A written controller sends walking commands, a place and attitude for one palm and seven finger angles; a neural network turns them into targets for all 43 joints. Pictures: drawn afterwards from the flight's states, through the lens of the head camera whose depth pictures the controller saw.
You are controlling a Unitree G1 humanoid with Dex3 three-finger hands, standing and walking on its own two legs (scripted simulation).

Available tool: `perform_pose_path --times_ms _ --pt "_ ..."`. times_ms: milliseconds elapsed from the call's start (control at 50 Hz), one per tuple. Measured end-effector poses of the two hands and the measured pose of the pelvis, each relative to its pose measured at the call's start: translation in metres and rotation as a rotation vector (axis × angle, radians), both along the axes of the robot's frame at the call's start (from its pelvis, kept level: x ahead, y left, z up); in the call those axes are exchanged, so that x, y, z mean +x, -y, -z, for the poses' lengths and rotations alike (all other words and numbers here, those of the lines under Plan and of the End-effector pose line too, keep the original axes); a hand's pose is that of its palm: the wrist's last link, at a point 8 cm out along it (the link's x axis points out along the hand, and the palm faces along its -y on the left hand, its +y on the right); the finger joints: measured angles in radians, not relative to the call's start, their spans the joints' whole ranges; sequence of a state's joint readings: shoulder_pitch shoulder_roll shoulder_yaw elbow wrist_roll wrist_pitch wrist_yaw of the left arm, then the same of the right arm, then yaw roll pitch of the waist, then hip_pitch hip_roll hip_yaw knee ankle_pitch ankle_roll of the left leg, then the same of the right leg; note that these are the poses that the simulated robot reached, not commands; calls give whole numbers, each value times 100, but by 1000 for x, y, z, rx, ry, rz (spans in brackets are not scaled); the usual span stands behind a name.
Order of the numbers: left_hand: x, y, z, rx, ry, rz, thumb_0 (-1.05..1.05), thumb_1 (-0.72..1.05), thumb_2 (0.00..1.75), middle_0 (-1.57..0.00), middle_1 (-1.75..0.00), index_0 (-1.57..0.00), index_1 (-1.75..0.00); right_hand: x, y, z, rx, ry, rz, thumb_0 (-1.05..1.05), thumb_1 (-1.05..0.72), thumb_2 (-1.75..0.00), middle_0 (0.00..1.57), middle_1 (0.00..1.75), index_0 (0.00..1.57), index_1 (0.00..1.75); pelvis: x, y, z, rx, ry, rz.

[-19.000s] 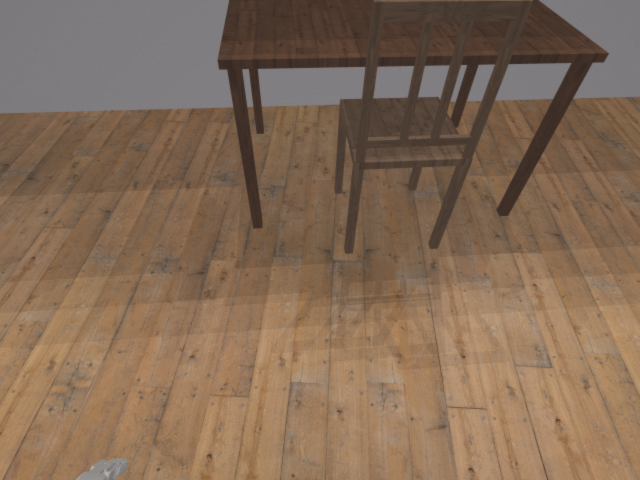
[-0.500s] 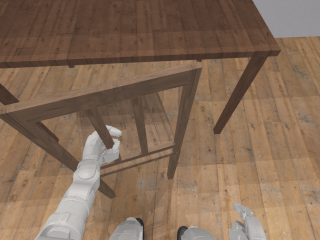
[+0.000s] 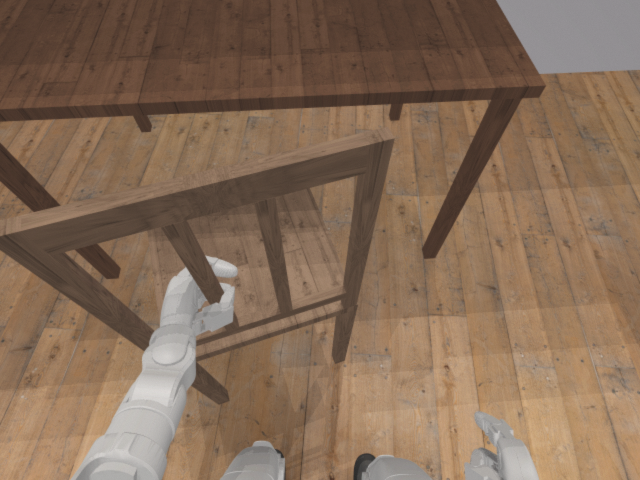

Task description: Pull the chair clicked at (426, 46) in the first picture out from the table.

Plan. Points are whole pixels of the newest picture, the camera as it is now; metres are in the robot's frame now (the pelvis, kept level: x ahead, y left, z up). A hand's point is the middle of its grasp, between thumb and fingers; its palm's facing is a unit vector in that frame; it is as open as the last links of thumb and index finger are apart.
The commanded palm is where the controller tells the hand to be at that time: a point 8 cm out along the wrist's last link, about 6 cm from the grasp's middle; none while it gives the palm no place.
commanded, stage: step backward, pulling the chair out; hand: left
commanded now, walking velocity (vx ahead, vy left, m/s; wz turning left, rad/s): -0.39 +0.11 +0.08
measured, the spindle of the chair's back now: (209, 284) +0.37 +0.16 -0.04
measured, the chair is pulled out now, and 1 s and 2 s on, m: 0.22 0.39 0.54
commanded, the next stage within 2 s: none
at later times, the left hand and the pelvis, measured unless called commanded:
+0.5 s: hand (219, 363) +0.26 +0.13 -0.06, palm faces +0.01 -0.98 -0.18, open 5.6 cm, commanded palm +0.23 +0.18 -0.05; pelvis -0.07 +0.01 +0.00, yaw +2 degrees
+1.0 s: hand (212, 439) +0.17 +0.13 -0.06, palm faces +0.04 -0.98 -0.18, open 5.6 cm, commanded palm +0.15 +0.18 -0.05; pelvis -0.15 -0.01 +0.00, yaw +4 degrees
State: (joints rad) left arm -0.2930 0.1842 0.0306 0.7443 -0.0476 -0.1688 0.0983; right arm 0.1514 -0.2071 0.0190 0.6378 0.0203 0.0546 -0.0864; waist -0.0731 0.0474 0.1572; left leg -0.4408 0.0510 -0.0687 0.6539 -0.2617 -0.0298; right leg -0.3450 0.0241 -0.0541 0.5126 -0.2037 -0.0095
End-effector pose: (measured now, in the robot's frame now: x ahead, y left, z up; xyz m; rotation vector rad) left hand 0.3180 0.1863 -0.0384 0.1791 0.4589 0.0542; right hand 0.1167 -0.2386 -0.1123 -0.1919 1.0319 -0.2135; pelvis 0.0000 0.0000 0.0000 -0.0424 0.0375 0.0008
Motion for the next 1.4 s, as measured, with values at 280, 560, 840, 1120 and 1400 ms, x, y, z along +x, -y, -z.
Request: perform_pose_path --times_ms 280,560,840,1120,1400 --pt "-43 -3 0 -10 -1 16 3 69 76 -21 -118 -45 -145 -39 4 -4 -50 -37 -37 0 -91 -90 20 30 20 30 -35 -6 0 24 -1 -4" --pt "-87 -1 -1 -14 4 11 3 68 76 -20 -117 -45 -145 -89 12 -4 -90 -35 -7 0 -91 -90 20 30 20 30 -83 -11 3 31 12 -32" --pt "-138 3 -2 15 7 -36 3 67 77 -23 -115 -42 -145 -136 10 6 23 -23 -24 0 -91 -90 20 30 21 30 -131 18 1 -6 17 -18" --pt "-185 3 -2 -3 1 -30 3 68 76 -21 -118 -45 -145 -171 29 -5 -78 -35 -65 1 -91 -90 20 30 20 30 -172 14 1 31 10 -49" --pt "-235 11 -2 -1 14 -52 3 67 76 -21 -117 -44 -145 -215 37 2 -73 -20 -54 0 -91 -90 20 30 20 30 -221 21 5 31 16 -80"
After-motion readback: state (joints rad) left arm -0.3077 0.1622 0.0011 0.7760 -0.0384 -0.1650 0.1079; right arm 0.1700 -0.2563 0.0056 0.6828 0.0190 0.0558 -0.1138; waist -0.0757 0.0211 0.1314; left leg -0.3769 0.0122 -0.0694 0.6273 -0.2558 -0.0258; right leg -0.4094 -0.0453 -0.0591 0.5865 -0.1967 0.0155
